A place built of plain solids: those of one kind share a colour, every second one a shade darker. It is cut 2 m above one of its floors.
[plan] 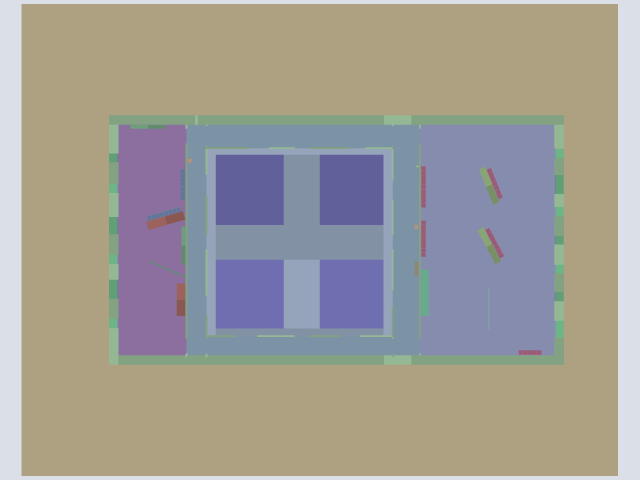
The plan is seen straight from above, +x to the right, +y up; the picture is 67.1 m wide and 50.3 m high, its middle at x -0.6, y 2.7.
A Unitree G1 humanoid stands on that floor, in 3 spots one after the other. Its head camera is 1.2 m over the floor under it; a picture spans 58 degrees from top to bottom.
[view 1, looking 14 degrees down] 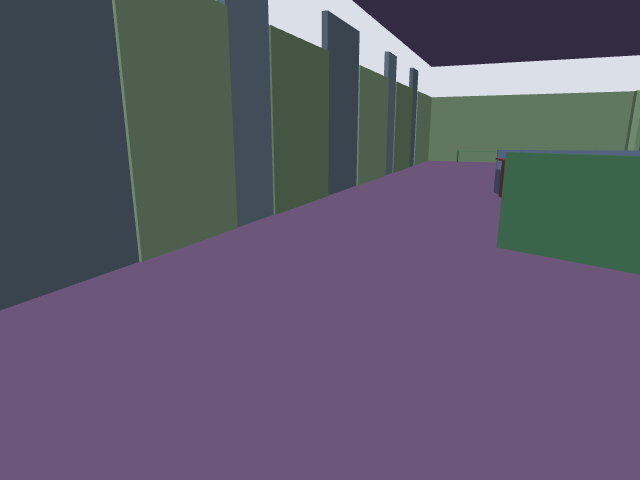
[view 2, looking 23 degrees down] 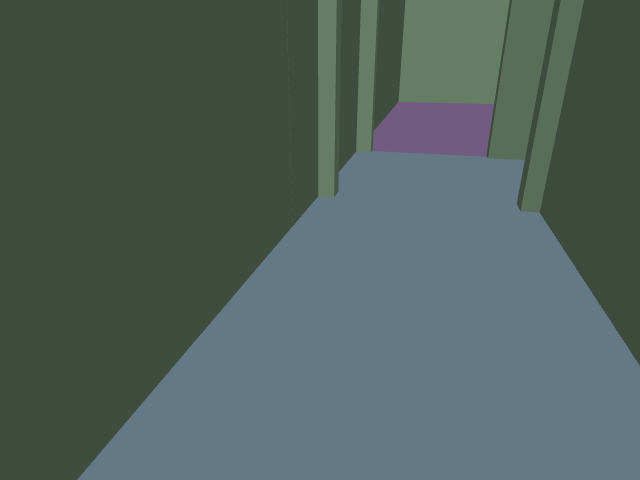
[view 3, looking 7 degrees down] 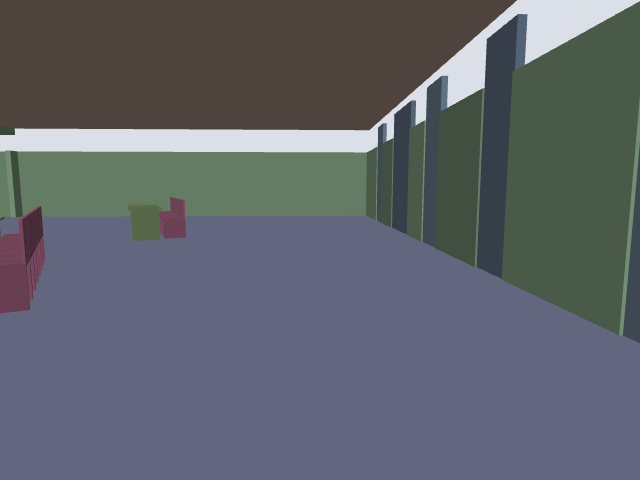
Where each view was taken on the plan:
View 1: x -18.62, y -4.42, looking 113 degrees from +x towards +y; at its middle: floor_breakhall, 4.96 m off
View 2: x -8.64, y -8.43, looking -166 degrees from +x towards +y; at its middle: floor_corr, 3.07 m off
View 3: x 21.41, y -3.20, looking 88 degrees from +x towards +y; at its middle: floor_refectory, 9.85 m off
